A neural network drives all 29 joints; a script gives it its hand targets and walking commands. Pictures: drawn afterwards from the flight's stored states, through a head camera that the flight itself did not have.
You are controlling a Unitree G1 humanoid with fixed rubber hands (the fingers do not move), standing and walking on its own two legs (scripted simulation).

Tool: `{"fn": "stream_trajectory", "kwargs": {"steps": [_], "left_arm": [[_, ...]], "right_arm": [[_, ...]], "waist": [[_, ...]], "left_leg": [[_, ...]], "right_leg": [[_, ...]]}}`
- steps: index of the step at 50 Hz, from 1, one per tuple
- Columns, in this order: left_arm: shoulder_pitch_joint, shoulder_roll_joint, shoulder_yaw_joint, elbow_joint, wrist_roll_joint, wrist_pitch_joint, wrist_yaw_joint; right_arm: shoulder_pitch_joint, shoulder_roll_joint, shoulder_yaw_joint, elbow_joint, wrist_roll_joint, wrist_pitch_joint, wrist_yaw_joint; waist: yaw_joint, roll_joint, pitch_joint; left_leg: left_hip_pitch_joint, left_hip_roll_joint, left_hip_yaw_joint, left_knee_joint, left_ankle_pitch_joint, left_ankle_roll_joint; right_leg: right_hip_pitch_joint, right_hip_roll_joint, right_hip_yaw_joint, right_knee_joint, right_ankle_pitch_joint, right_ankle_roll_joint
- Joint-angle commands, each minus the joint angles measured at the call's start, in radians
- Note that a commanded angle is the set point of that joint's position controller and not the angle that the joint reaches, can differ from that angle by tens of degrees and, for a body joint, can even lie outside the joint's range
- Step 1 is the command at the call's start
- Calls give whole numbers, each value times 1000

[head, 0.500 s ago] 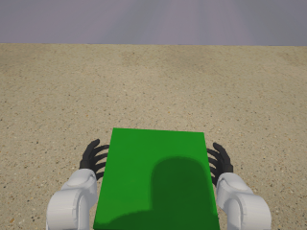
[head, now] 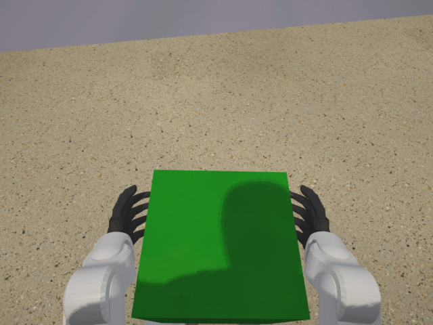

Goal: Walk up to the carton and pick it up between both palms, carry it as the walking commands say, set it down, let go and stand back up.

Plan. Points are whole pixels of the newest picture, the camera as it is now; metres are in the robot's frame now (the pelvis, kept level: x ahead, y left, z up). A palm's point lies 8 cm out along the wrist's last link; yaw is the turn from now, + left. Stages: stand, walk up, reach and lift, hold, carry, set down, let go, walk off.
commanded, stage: carry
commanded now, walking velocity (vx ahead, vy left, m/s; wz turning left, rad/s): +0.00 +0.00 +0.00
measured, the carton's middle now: (217, 255) +0.24 +0.01 +0.00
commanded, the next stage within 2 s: none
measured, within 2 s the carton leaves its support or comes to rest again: neither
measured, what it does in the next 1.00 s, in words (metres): steps on the spot: left foot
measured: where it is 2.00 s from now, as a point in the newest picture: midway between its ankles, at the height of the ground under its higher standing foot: outside the picture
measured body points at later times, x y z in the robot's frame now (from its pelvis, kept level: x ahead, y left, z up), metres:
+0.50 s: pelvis +0.12 +0.03 -0.02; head +0.11 +0.03 +0.43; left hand +0.38 +0.17 +0.07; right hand +0.37 -0.13 +0.07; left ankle +0.15 +0.13 -0.74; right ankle +0.00 -0.04 -0.74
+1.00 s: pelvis +0.08 +0.03 -0.02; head +0.05 +0.03 +0.43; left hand +0.34 +0.17 +0.07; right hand +0.32 -0.14 +0.07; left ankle +0.15 +0.13 -0.74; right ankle -0.01 -0.04 -0.74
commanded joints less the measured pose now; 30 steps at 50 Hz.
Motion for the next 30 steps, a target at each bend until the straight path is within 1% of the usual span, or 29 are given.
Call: {"fn": "stream_trajectory", "kwargs": {"steps": [1,4,5,6,7,8,9,10,11,12,14,16,18,20,22,24,27,30], "left_arm": [[-332,-781,-643,-86,-255,15,-143],[-343,-757,-627,-75,-238,36,-132],[-354,-752,-624,-71,-235,44,-128],[-358,-745,-619,-63,-232,51,-123],[-356,-734,-612,-52,-226,59,-119],[-346,-724,-606,-38,-219,68,-112],[-350,-725,-616,-47,-223,73,-110],[-369,-726,-618,-44,-228,79,-111],[-396,-732,-623,-48,-233,82,-112],[-426,-743,-623,-51,-239,80,-113],[-440,-764,-625,-46,-244,76,-113],[-429,-773,-623,-32,-247,73,-112],[-419,-783,-625,-32,-251,69,-111],[-412,-787,-626,-36,-251,66,-110],[-406,-786,-624,-40,-250,64,-109],[-400,-782,-622,-45,-248,62,-109],[-396,-778,-622,-52,-248,58,-108],[-399,-776,-626,-63,-249,54,-108]], "right_arm": [[-339,812,669,-93,247,6,109],[-365,786,665,-78,254,33,112],[-366,781,660,-65,254,42,113],[-368,777,653,-53,253,50,114],[-373,772,645,-42,251,59,114],[-374,752,631,-28,248,69,114],[-354,741,612,-10,243,67,116],[-348,746,598,16,240,67,117],[-349,753,592,32,236,67,117],[-372,767,593,24,239,65,116],[-393,792,594,15,238,60,115],[-389,796,593,14,236,57,112],[-388,798,597,4,236,54,110],[-388,799,601,-6,238,51,110],[-387,798,607,-14,240,49,109],[-386,796,613,-21,241,48,108],[-385,794,621,-29,243,47,107],[-387,790,625,-36,245,45,107]], "waist": [[-13,-151,-307],[-11,-146,-267],[-16,-133,-259],[-21,-118,-251],[-21,-103,-261],[-13,-49,-298],[-11,54,-342],[-14,102,-356],[-13,123,-350],[-12,98,-347],[-17,40,-334],[-18,8,-349],[-18,2,-367],[-17,9,-376],[-17,9,-376],[-18,-3,-372],[-19,-29,-360],[-20,-38,-345]], "left_leg": [[119,-15,21,-91,87,9],[167,-24,34,-186,121,15],[205,-26,47,-259,163,16],[261,-23,62,-371,260,13],[330,2,46,-408,344,19],[439,92,-40,-371,561,43],[527,164,-105,-296,788,92],[517,183,-138,-293,808,127],[480,167,-120,-310,777,119],[464,144,-90,-294,745,105],[429,104,-51,-267,682,80],[426,94,-43,-252,686,82],[436,93,-43,-241,724,92],[447,98,-49,-236,757,101],[442,97,-52,-233,747,107],[422,89,-52,-228,700,108],[388,74,-46,-224,595,105],[372,67,-45,-232,510,102]], "right_leg": [[203,-257,91,-14,749,-9],[163,-252,99,31,679,-8],[150,-240,93,66,652,5],[133,-224,85,101,621,28],[103,-204,90,132,552,52],[32,-181,97,166,405,78],[-40,-161,113,180,236,105],[-39,-146,126,169,101,113],[-12,-142,120,151,52,106],[9,-152,123,138,114,101],[38,-167,131,131,292,97],[61,-170,129,151,391,93],[62,-164,121,173,386,91],[54,-157,114,182,335,91],[53,-157,113,182,315,90],[62,-163,117,181,347,87],[79,-180,125,180,430,80],[77,-191,129,175,439,75]]}}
